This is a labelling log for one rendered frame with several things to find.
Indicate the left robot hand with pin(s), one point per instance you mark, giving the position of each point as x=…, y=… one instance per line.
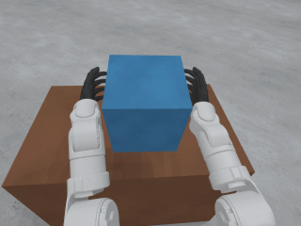
x=89, y=89

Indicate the left robot upper arm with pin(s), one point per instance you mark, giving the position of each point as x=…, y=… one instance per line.
x=95, y=212

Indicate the right robot upper arm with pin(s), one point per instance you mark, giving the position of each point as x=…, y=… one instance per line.
x=246, y=208

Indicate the left robot forearm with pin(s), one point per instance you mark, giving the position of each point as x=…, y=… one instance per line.
x=87, y=154

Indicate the right robot hand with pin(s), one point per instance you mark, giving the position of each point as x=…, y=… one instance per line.
x=199, y=89

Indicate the right robot forearm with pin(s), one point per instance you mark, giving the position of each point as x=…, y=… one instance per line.
x=226, y=171

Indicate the pedestal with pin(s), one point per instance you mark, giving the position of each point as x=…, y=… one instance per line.
x=149, y=188

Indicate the carton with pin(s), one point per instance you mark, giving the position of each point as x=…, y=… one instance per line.
x=146, y=103

